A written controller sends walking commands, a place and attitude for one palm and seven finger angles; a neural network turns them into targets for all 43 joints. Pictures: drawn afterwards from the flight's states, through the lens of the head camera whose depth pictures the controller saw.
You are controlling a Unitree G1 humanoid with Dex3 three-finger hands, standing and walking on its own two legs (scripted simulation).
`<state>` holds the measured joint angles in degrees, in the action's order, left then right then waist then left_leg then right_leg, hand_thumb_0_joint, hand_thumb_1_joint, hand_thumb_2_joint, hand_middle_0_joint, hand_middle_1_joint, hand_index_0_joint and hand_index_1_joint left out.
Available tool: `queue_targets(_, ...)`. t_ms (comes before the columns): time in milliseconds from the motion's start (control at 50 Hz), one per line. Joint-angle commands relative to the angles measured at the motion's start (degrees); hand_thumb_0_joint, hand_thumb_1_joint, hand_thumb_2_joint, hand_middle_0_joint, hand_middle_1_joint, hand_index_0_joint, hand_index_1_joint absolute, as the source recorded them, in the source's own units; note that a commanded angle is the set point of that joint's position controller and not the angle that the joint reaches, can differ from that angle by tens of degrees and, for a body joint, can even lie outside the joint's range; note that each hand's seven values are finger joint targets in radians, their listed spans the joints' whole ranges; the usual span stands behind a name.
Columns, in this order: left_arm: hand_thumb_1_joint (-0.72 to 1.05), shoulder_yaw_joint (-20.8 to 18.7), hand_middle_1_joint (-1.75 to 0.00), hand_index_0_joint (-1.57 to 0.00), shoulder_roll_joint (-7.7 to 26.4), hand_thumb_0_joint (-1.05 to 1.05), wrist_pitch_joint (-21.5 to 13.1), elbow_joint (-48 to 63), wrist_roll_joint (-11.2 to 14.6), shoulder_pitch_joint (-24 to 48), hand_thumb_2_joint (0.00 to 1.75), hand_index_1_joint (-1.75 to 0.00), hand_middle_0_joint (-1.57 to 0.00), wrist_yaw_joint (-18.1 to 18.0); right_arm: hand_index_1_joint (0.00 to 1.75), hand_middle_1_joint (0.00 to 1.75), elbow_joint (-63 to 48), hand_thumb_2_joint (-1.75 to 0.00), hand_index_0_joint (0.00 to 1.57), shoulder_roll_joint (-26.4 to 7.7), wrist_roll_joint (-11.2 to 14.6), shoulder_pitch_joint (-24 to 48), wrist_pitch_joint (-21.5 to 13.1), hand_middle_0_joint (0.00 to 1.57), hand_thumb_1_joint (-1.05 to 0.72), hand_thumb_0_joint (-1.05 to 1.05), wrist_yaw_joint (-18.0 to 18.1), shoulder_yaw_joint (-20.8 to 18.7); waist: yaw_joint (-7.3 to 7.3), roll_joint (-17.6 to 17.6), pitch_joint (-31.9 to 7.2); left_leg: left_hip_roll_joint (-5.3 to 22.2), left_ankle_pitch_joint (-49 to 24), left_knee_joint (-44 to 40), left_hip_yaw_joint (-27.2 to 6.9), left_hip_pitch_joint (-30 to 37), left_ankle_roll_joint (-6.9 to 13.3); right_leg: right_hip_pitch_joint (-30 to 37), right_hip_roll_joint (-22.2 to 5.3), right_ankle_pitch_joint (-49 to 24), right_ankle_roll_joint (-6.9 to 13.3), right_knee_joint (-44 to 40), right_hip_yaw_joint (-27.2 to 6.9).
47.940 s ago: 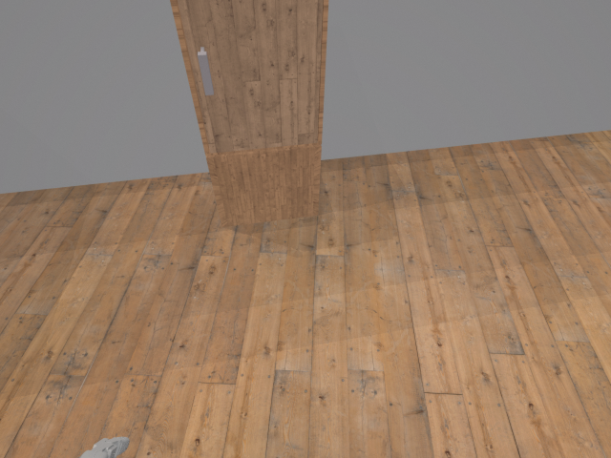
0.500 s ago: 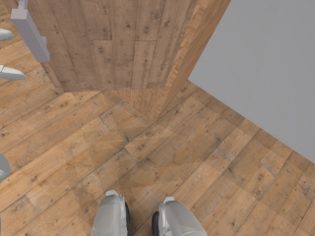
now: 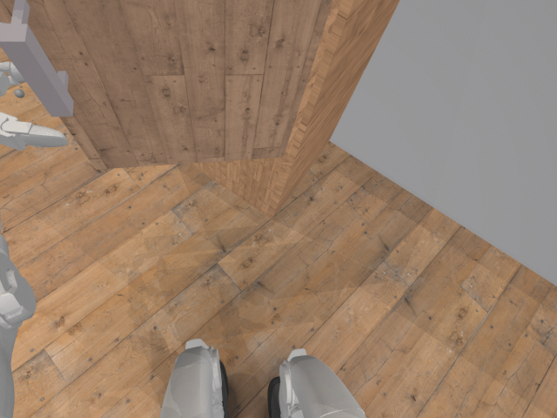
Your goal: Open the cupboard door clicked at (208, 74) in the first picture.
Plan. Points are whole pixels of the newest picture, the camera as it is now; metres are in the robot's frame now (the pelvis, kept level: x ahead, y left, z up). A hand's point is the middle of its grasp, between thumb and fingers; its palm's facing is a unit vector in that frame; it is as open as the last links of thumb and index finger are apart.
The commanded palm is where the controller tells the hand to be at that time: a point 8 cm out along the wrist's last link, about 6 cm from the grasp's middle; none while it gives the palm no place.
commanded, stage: slide the fingers in behind the handle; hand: left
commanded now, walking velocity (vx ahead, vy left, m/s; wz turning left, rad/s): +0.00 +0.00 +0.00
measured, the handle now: (42, 61) +0.56 +0.27 +0.07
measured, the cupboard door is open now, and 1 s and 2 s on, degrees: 43 43 43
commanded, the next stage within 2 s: close the thumb around the handle in 1.00 s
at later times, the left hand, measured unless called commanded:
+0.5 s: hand (48, 95) +0.51 +0.25 +0.07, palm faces +0.10 -1.00 -0.01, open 13.9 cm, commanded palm +0.50 +0.28 +0.07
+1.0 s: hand (45, 99) +0.51 +0.26 +0.07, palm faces +0.11 -0.99 +0.00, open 13.9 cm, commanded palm +0.50 +0.28 +0.07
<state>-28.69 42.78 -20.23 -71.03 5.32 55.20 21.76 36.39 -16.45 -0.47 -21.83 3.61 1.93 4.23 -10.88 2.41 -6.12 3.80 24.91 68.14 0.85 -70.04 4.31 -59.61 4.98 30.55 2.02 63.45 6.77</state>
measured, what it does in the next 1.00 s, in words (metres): stands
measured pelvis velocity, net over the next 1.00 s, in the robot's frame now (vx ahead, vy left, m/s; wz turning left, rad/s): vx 0.01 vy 0.00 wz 0.00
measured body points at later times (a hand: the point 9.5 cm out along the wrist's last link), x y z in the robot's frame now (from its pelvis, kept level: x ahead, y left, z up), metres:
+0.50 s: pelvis +0.01 -0.01 +0.00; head +0.15 +0.03 +0.43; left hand +0.50 +0.31 +0.08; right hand +0.01 -0.28 -0.10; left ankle +0.06 +0.07 -0.64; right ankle -0.01 -0.11 -0.64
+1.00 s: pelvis +0.01 +0.00 +0.01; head +0.15 +0.04 +0.43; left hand +0.50 +0.31 +0.07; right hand +0.00 -0.27 -0.10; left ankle +0.06 +0.07 -0.64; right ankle -0.01 -0.11 -0.64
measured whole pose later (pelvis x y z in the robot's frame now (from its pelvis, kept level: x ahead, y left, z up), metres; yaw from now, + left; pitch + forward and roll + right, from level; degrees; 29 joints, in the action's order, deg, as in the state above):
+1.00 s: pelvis +0.01 +0.00 +0.01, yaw +0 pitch +25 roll -6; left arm -26.2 35.9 -23.0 -69.4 6.6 51.4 17.6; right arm 37.6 -15.7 -0.5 -22.7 3.9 0.6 3.1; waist -9.9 2.5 -7.2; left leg 3.6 25.3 67.0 1.4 -66.8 4.3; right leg -56.7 4.9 30.9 2.0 62.6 6.0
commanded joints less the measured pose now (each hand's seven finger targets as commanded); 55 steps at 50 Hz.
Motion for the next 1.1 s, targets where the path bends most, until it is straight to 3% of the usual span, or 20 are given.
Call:
queue_targets(0, -0.5, -1.55, -1.2, -0.3, 15.65, 0.0, -4.3, 12.1, 1.72, 21.23, 0.3, -1.2, -0.3, -0.33, 0.3, 0.3, -1.24, -0.9, 0.2, -12.1, 0.32, -11.12, -0.15, 0.2, -0.9, 0.0, 0.5, -4.6, -0.01, 11.19, -30.07, 0.63, -21.84, -6.06, -8.96, 38.83, -2.21, -0.67, 0.17, -15.64, -0.38, -7.92, -4.05)
queue_targets(20, -0.5, -1.32, -1.2, -0.3, 15.42, 0.0, -3.94, 11.75, 1.89, 21.42, 0.3, -1.2, -0.3, -0.38, 0.3, 0.3, -1.17, -0.9, 0.2, -12.05, 0.37, -11.07, -0.11, 0.2, -0.9, 0.0, 0.48, -4.54, -0.45, 10.15, -29.13, 0.51, -21.23, -5.88, -8.43, 37.26, -1.87, 0.21, 0.15, -16.07, -0.63, -8.29, -4.42)
queue_targets(100, -0.5, -1.24, -1.2, -0.3, 14.95, 0.0, -3.94, 12.8, 1.52, 20.04, 0.3, -1.2, -0.3, -0.8, 0.3, 0.3, -1.42, -0.9, 0.2, -11.7, 0.38, -11.03, 0.0, 0.2, -0.9, 0.0, 0.19, -4.69, 0.74, 11.83, -29.99, 0.33, -22.44, -6.03, -8.03, 38.03, -2.09, 1.04, 0.05, -17.09, -0.44, -8.0, -4.45)
queue_targets(180, -0.5, -0.58, -1.2, -0.3, 13.4, 0.0, -4.46, 13.18, 1.79, 20.57, 0.3, -1.2, -0.3, -1.64, 0.3, 0.3, -1.25, -0.9, 0.2, -11.48, 0.41, -10.79, -0.05, 0.2, -0.9, 0.0, -0.01, -4.79, 0.05, 10.11, -28.54, 0.36, -21.76, -6.01, -7.91, 37.22, -1.91, 1.11, 0.19, -17.1, -0.59, -8.26, -4.59)
queue_targets(200, -0.5, -1.15, -1.2, -0.3, 13.81, 0.0, -4.6, 13.83, 1.99, 20.54, 0.3, -1.2, -0.3, -1.78, 0.3, 0.3, -1.38, -0.9, 0.2, -11.47, 0.36, -10.87, -0.14, 0.2, -0.9, 0.0, -0.04, -4.78, 0.44, 10.38, -29.3, 0.14, -22.15, -5.91, -7.63, 36.74, -1.84, 2.41, 0.14, -17.86, -0.55, -8.14, -4.76)
queue_targets(300, -0.5, 0.5, -1.2, -0.3, 11.66, 0.0, -5.34, 12.98, 1.61, 22.13, 0.3, -1.2, -0.3, -2.71, 0.3, 0.3, -1.07, -0.9, 0.2, -11.19, 0.37, -10.53, -0.34, 0.2, -0.9, 0.0, -0.13, -4.77, -0.33, 10.21, -27.73, 0.14, -19.45, -6.0, -7.74, 36.07, -1.87, 0.84, 0.09, -15.48, -0.55, -8.32, -4.84)
queue_targets(360, -0.5, -0.63, -1.2, -0.3, 12.76, 0.0, -6.09, 14.88, 1.47, 22.41, 0.3, -1.2, -0.3, -3.34, 0.3, 0.3, -0.95, -0.9, 0.2, -11.36, 0.14, -10.72, -0.53, 0.2, -0.9, 0.0, -0.19, -5.01, 0.37, 11.82, -30.96, 0.14, -22.01, -5.94, -7.92, 38.59, -2.02, 1.47, 0.03, -17.19, -0.36, -7.81, -4.87)
queue_targets(440, -0.5, 2.31, -1.2, -0.3, 7.59, 0.0, -6.12, 14.53, 1.74, 21.52, 0.3, -1.2, -0.3, -3.75, 0.3, 0.3, -0.87, -0.9, 0.2, -10.83, 0.05, -10.72, -0.52, 0.2, -0.9, 0.0, -0.56, -5.13, -0.11, 12.01, -29.65, 0.24, -22.76, -6.5, -8.55, 40.73, -2.25, -0.37, 0.1, -16.75, -0.22, -7.92, -4.18)
queue_targets(520, -0.5, 1.61, -1.2, -0.3, 8.89, 0.0, -4.77, 11.83, 1.28, 21.71, 0.3, -1.2, -0.3, -4.83, 0.3, 0.3, -0.9, -0.9, 0.2, -11.2, 0.22, -10.68, -0.2, 0.2, -0.9, 0.0, -0.41, -5.09, -0.56, 8.65, -26.93, 0.13, -18.46, -6.91, -8.15, 36.69, -1.93, 0.32, -0.01, -14.65, -0.57, -8.72, -4.47)
queue_targets(640, -0.5, -0.85, -1.2, -0.3, 11.74, 0.0, -6.89, 13.82, 0.58, 22.39, 0.3, -1.2, -0.3, -6.62, 0.3, 0.3, -1.15, -0.9, 0.2, -11.09, -0.26, -10.84, -0.68, 0.2, -0.9, 0.0, -0.62, -4.92, 0.3, 9.58, -29.7, -0.14, -20.53, -6.13, -7.77, 36.34, -1.85, 2.32, 0.03, -16.62, -0.38, -7.71, -4.98)
queue_targets(700, -0.5, 0.51, -1.2, -0.3, 10.48, 0.0, -6.89, 13.17, 0.26, 21.78, 0.3, -1.2, -0.3, -6.1, 0.3, 0.3, -1.15, -0.9, 0.2, -10.94, -0.16, -10.58, -0.43, 0.2, -0.9, 0.0, -0.81, -4.9, 0.23, 10.9, -29.22, 0.0, -20.28, -6.36, -7.67, 36.98, -2.14, 1.61, -0.01, -16.3, -0.46, -7.84, -4.78)
queue_targets(740, -0.5, 0.48, -1.2, -0.3, 10.25, 0.0, -6.71, 12.21, 0.67, 20.63, 0.3, -1.2, -0.3, -5.35, 0.3, 0.3, -1.29, -0.9, 0.2, -11.18, -0.08, -10.83, -0.35, 0.2, -0.9, 0.0, -0.74, -4.95, 0.06, 9.57, -29.0, -0.08, -20.32, -6.55, -7.86, 36.84, -1.99, 2.05, 0.1, -16.47, -0.35, -7.92, -4.72)
queue_targets(780, -0.5, 1.22, -1.2, -0.3, 9.21, 0.0, -6.36, 13.16, 1.06, 20.35, 0.3, -1.2, -0.3, -4.63, 0.3, 0.3, -1.39, -0.9, 0.2, -11.07, 0.12, -10.7, -0.15, 0.2, -0.9, 0.0, -0.74, -5.11, 0.36, 10.52, -29.99, -0.05, -21.26, -6.8, -7.79, 38.22, -2.18, 2.19, 0.09, -17.12, -0.42, -8.14, -4.62)
queue_targets(840, -0.5, -0.35, -1.2, -0.3, 10.53, 0.0, -6.63, 14.98, 1.96, 20.04, 0.3, -1.2, -0.3, -4.01, 0.3, 0.3, -1.25, -0.9, 0.2, -11.24, 0.07, -11.03, -0.16, 0.2, -0.9, 0.0, -0.53, -5.31, 0.61, 9.87, -31.35, -0.04, -22.75, -6.64, -7.72, 38.72, -1.96, 3.32, 0.14, -18.64, -0.33, -7.99, -4.81)
queue_targets(860, -0.5, 0.32, -1.2, -0.3, 9.64, 0.0, -6.75, 15.66, 2.06, 20.07, 0.3, -1.2, -0.3, -3.91, 0.3, 0.3, -1.23, -0.9, 0.2, -11.05, 0.19, -10.82, -0.14, 0.2, -0.9, 0.0, -0.65, -5.31, 0.92, 11.27, -31.86, -0.03, -23.56, -6.91, -7.8, 40.01, -2.2, 2.81, 0.11, -18.8, -0.37, -8.1, -4.65)
queue_targets(940, -0.5, 1.88, -1.2, -0.3, 6.78, 0.0, -6.66, 13.57, 2.15, 20.31, 0.3, -1.2, -0.3, -4.46, 0.3, 0.3, -0.85, -0.9, 0.2, -10.93, 0.12, -10.7, -0.12, 0.2, -0.9, 0.0, -0.69, -5.34, -0.25, 9.64, -27.06, 0.16, -19.94, -7.59, -8.53, 39.27, -2.17, -0.37, 0.23, -15.08, -0.3, -8.82, -4.19)
queue_targets(1000, -0.5, 2.06, -1.2, -0.3, 7.93, 0.0, -6.21, 11.31, 1.54, 21.95, 0.3, -1.2, -0.3, -5.03, 0.3, 0.3, -0.5, -0.9, 0.2, -11.28, 0.15, -10.53, -0.17, 0.2, -0.9, 0.0, -0.4, -5.13, -0.93, 9.05, -24.74, 0.15, -16.35, -7.78, -8.63, 36.87, -2.1, -1.37, 0.01, -12.69, -0.44, -9.1, -4.32)
queue_targets(1020, -0.5, 1.84, -1.2, -0.3, 8.59, 0.0, -6.28, 11.27, 1.23, 22.31, 0.3, -1.2, -0.3, -5.2, 0.3, 0.3, -0.51, -0.9, 0.2, -11.46, 0.11, -10.61, -0.21, 0.2, -0.9, 0.0, -0.31, -5.13, -0.99, 8.6, -24.91, 0.28, -15.88, -8.04, -8.99, 37.12, -2.18, -1.64, -0.02, -12.15, -0.36, -8.88, -4.11)
queue_targets(1060, -0.5, 1.68, -1.2, -0.3, 8.66, 0.0, -7.72, 14.75, 1.1, 24.13, 0.3, -1.2, -0.3, -5.52, 0.3, 0.3, -0.48, -0.9, 0.2, -11.37, -0.27, -10.56, -0.55, 0.2, -0.9, 0.0, -0.36, -5.29, 0.0, 12.43, -29.28, 0.39, -18.55, -8.09, -9.74, 41.59, -2.72, -2.41, -0.13, -12.94, 0.0, -8.12, -3.91)
queue_targets(1080, -0.5, 2.76, -1.2, -0.3, 7.12, 0.0, -8.17, 15.62, 1.12, 24.21, 0.3, -1.2, -0.3, -5.57, 0.3, 0.3, -0.38, -0.9, 0.2, -11.21, -0.34, -10.46, -0.64, 0.2, -0.9, 0.0, -0.43, -5.42, -0.23, 13.84, -30.47, 0.59, -19.95, -8.17, -10.22, 44.06, -3.02, -3.46, -0.09, -13.43, 0.09, -8.05, -3.77)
